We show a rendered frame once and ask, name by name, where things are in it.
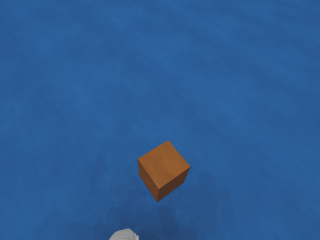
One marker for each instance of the carton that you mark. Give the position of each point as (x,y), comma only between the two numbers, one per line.
(162,170)

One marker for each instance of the left robot thigh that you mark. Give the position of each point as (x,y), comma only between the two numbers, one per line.
(125,234)

